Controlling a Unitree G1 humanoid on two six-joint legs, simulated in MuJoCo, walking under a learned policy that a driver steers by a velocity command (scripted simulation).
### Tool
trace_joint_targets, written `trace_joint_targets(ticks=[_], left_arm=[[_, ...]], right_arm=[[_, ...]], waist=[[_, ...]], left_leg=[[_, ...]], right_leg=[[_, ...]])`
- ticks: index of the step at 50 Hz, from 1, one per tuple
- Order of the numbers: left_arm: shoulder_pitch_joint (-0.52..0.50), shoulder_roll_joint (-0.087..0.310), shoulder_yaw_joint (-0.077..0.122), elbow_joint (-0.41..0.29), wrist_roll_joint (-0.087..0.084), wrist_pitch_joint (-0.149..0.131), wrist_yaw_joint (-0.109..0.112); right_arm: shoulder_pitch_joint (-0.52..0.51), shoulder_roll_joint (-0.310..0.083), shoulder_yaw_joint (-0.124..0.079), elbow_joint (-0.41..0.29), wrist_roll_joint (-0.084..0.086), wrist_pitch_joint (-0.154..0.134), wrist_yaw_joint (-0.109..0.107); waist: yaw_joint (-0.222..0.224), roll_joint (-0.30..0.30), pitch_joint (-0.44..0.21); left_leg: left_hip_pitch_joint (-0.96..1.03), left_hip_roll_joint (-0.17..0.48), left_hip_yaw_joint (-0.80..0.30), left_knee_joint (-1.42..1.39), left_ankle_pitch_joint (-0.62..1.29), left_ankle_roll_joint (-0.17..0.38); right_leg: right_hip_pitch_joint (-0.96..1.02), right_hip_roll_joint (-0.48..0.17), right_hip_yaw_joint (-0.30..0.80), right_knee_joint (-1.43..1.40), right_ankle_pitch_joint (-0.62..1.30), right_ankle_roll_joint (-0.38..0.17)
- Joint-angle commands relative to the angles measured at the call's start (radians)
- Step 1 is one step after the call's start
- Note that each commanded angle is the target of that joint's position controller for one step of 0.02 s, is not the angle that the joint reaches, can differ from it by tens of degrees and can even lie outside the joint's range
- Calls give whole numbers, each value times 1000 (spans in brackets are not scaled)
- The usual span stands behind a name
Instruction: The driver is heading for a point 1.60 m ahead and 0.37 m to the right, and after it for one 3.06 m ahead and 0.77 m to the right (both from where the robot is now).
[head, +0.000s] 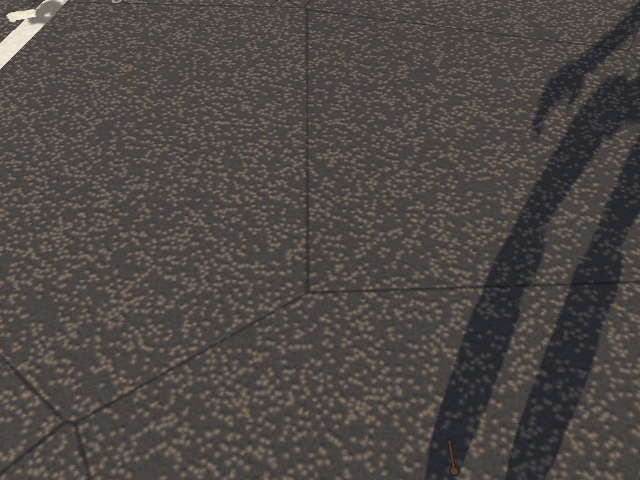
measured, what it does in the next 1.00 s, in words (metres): walks ahead, turning right: left foot, then right foot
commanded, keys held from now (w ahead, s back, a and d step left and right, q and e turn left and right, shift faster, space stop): w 0.40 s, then w+e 0.60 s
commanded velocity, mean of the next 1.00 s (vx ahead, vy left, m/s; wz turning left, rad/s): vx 0.50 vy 0.00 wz -0.18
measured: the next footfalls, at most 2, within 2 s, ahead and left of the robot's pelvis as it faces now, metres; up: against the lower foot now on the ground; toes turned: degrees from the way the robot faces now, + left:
left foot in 0.34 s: +0.32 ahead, +0.13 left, +0.00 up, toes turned +4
right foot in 0.90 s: +0.59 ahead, -0.07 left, +0.00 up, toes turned -18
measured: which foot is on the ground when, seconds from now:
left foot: up 0.00-0.32, down 0.34-0.92, up 0.94-1.00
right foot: down 0.00-0.36, up 0.38-0.88, down 0.90-1.00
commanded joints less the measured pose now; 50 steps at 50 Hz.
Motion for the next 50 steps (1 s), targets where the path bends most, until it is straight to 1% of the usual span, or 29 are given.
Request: trace_joint_targets(ticks=[1, 3, 6, 9, 12, 15, 16, 17, 18, 19, 20, 21, 22, 23, 24, 26, 29, 32, 35, 39, 42, 43, 44, 45, 46, 47, 48, 49, 50], left_arm=[[80, 103, 23, -4, -13, -33, -5], [101, 113, 26, 14, -17, -37, -7], [137, 104, 24, 39, -18, -29, -7], [181, 121, 29, 63, -18, -27, -9], [221, 136, 32, 86, -15, -22, -7], [216, 151, 36, 100, -11, -12, 0], [205, 154, 36, 104, -14, -7, 2], [211, 137, 30, 108, -16, -4, 2], [193, 101, 16, 74, -19, -6, 2], [285, 6, -4, 45, -40, -6, -1], [229, 125, 27, 62, -8, 5, 9], [178, 115, 30, 52, -12, 3, 3], [154, 89, 23, 53, -19, 2, -3], [147, 79, 25, 60, -16, 12, -6], [164, 69, 23, 71, -4, 25, -12], [160, 55, 24, 75, 1, 44, -23], [71, 46, 27, 50, 1, 56, -33], [-26, 38, 24, 17, 0, 57, -37], [-126, 19, 11, -20, 1, 52, -45], [-233, 11, -2, -71, 5, 50, -53], [-193, 30, 6, -73, 8, 51, -48], [-139, 43, 13, -60, 10, 51, -43], [-53, 63, 25, -37, 11, 48, -39], [83, 91, 43, 5, 18, 39, -32], [225, 179, 76, 36, 30, 38, -16], [161, 275, 102, 8, 8, 51, -9], [170, 264, 101, 8, -19, 62, -8], [118, 220, 90, 13, -21, 61, 1], [82, 162, 76, 18, -20, 57, 3]], right_arm=[[59, -49, -6, -40, -10, 8, 13], [-14, -40, 1, -63, -12, 12, 19], [-156, -20, 19, -106, -9, 7, 27], [-258, 1, 36, -133, 0, 1, 30], [-308, -15, 35, -149, 4, -3, 24], [-283, -35, 27, -147, 0, -11, 14], [-207, -41, 20, -122, -5, -17, 8], [-67, -67, 6, -69, -16, -28, -1], [115, -136, -15, -35, -36, -37, -13], [167, -239, -42, -22, -32, -29, -19], [120, -183, -35, -25, 9, -18, -14], [29, -124, -18, -39, 13, -19, -11], [-23, -73, -6, -43, 8, -27, -8], [-45, -48, 1, -41, 8, -35, -10], [-54, -29, 7, -31, 10, -42, -15], [-21, -36, 5, -11, 13, -61, -18], [22, -50, -1, 16, 18, -72, -21], [58, -39, 2, 38, 17, -70, -23], [79, -40, 4, 55, 18, -69, -29], [149, -54, 2, 94, 14, -60, -41], [136, -84, -4, 101, 10, -47, -51], [125, -100, -8, 101, 8, -40, -54], [116, -114, -13, 97, 6, -31, -55], [103, -123, -15, 88, 10, -23, -52], [93, -100, -10, 55, 13, -26, -46], [99, -18, 0, -17, 25, -37, -25], [-6, -90, -10, -43, 11, -50, -19], [-51, -67, -3, -62, 23, -64, -15], [-33, -65, -2, -53, 25, -70, -17]], waist=[[-6, -139, -50], [-1, -135, -27], [27, -128, 10], [55, -129, 19], [68, -131, 19], [41, -131, 14], [2, -116, -18], [-50, -70, -95], [-125, 22, -220], [-84, 262, -301], [-79, 105, -228], [-42, 53, -112], [-20, 22, -61], [1, 32, -34], [23, 49, -22], [33, 39, -24], [29, 17, 10], [15, 11, 36], [-4, 15, 54], [-34, 16, 72], [2, 47, 28], [28, 62, -8], [65, 65, -61], [129, 40, -134], [188, -56, -227], [105, -306, -288], [141, -111, -266], [110, -69, -145], [58, 2, -49]], left_leg=[[-143, 59, -16, -20, 34, -17], [-207, 90, 14, -80, 89, -32], [-239, 126, 68, -248, 194, -57], [-175, 118, 110, -419, 269, -61], [-125, 100, 129, -504, 262, -44], [-47, 74, 137, -573, 180, -5], [58, 48, 148, -629, 177, 12], [246, 37, 142, -678, 182, 37], [484, 223, -61, -705, 81, 92], [691, 478, -509, -820, 0, 209], [610, 452, -545, -853, -20, 206], [496, 412, -389, -862, 23, 182], [393, 367, -280, -900, 113, 155], [330, 329, -196, -930, 157, 123], [285, 298, -130, -955, 202, 98], [271, 290, -63, -979, 301, 94], [294, 286, 27, -1011, 354, 88], [323, 272, 104, -1015, 415, 77], [340, 257, 182, -1003, 501, 59], [448, 288, 242, -951, 654, 49], [519, 306, 291, -802, 1025, 35], [531, 310, 304, -705, 1152, 34], [520, 313, 310, -558, 1190, 37], [435, 301, 321, -348, 1076, 24], [214, 265, 326, -38, 716, -4], [-236, 10, 251, 341, -174, -67], [-347, 49, 44, 373, -127, -55], [-377, 103, 30, 311, -38, -50], [-322, 139, 37, 199, 7, -53]], right_leg=[[147, -256, 274, -238, 198, -142], [154, -254, 238, -279, 182, -154], [152, -224, 174, -318, 175, -148], [153, -211, 123, -309, 232, -132], [201, -241, 123, -271, 297, -122], [257, -273, 128, -187, 411, -106], [257, -258, 106, -90, 516, -92], [213, -210, 62, 88, 554, -72], [51, -161, 16, 359, 328, -46], [-285, 13, -48, 685, -293, -7], [-377, -24, 72, 777, -338, -22], [-391, -66, 98, 776, -254, -32], [-355, -96, 101, 730, -190, -30], [-316, -113, 99, 691, -161, -24], [-279, -122, 99, 668, -138, -13], [-270, -115, 95, 668, -94, -1], [-369, -127, 94, 634, 4, 13], [-434, -125, 78, 543, 94, 24], [-407, -114, 19, 386, 175, 22], [-384, -90, -63, 238, 149, -20], [-275, -21, -117, 195, 22, -79], [-210, 13, -132, 192, -35, -104], [-111, 45, -133, 169, -76, -132], [78, 63, -106, 87, -54, -166], [322, -102, 127, 34, -140, -229], [581, -375, 712, -85, -88, -389], [556, -376, 719, -142, -13, -395], [446, -360, 583, -155, 42, -364], [297, -314, 489, -180, 155, -312]])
